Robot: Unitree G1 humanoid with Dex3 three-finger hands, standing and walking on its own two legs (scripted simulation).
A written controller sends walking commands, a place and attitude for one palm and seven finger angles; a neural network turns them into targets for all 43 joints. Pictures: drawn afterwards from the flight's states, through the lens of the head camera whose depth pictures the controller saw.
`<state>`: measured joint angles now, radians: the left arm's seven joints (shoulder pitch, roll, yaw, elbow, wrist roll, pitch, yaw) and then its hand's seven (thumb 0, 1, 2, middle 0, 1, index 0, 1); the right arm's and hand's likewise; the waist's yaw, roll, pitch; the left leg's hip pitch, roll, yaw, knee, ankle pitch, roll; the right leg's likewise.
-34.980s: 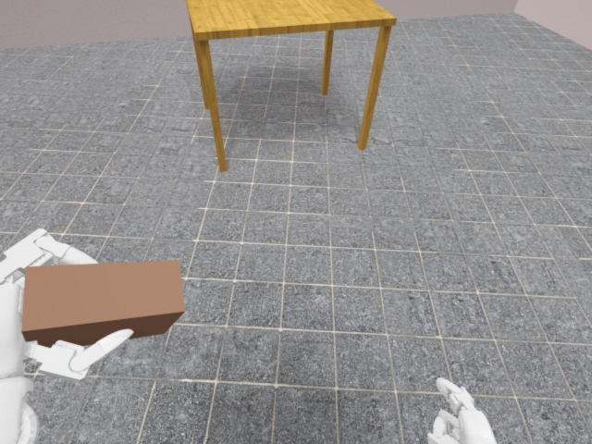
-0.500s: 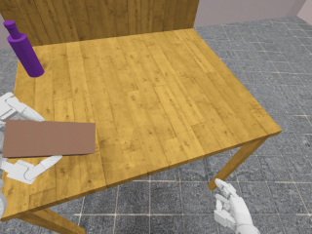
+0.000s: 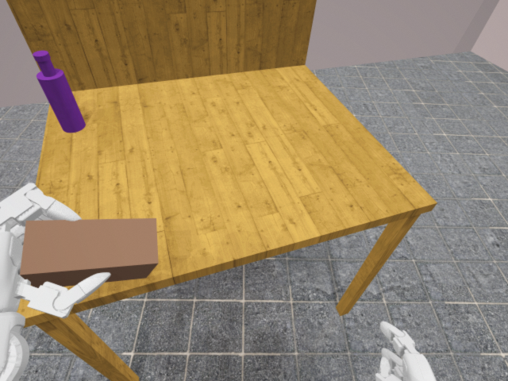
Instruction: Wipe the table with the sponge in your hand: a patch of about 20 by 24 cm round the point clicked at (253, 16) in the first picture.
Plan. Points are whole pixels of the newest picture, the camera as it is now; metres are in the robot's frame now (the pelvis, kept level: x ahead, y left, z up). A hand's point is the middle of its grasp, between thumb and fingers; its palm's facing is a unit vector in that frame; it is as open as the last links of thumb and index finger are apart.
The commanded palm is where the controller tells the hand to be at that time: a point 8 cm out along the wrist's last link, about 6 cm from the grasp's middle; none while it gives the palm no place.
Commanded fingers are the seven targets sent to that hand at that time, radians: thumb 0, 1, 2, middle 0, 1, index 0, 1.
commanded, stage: come to a stop and stand still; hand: left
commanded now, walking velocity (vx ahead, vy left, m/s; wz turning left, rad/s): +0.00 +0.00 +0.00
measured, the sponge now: (115, 252) +0.24 +0.20 +0.13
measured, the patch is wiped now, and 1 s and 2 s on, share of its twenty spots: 0.00 0.00 0.00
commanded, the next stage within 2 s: look again from close up in 0.36 s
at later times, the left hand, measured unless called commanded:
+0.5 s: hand (39, 236) +0.22 +0.27 +0.18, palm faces +0.36 -0.84 -0.40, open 9.6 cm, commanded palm +0.16 +0.29 +0.18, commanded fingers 0.00 0.10 1.30 -1.20 -1.60 -1.20 -1.60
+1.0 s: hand (62, 184) +0.30 +0.28 +0.18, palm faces +0.35 -0.87 -0.36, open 9.6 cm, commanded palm +0.24 +0.31 +0.18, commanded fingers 0.00 0.10 1.30 -1.20 -1.60 -1.20 -1.60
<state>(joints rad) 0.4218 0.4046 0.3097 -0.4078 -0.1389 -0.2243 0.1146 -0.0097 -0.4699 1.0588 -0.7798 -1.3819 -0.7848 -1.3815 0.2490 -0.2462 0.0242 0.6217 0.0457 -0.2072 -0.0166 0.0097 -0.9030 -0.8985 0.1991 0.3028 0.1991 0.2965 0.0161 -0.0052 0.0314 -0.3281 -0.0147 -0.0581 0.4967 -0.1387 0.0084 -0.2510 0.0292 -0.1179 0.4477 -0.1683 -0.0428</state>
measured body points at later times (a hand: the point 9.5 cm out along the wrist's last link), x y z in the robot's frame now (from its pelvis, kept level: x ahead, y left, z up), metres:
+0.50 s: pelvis +0.00 +0.02 +0.00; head +0.00 +0.05 +0.45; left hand +0.20 +0.31 +0.20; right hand +0.18 -0.20 -0.06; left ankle +0.09 +0.11 -0.73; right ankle +0.05 -0.09 -0.74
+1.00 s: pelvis +0.05 +0.05 +0.00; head +0.08 +0.08 +0.45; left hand +0.27 +0.32 +0.20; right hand +0.19 -0.17 -0.08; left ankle +0.09 +0.11 -0.74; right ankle +0.05 -0.09 -0.73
